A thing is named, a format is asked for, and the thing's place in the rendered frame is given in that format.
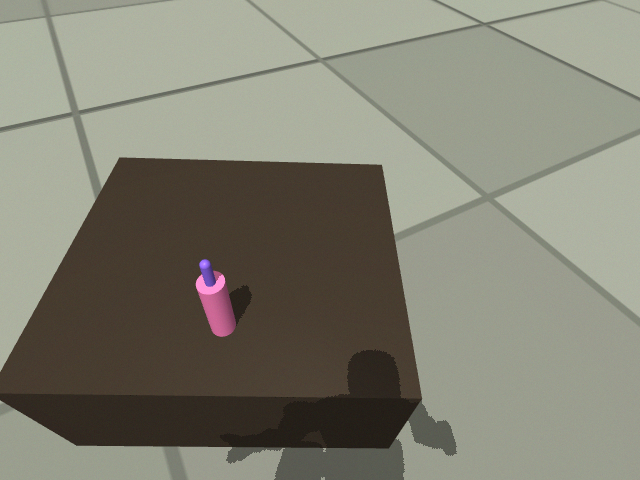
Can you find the bottle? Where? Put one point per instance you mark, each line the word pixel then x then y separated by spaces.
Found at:
pixel 213 293

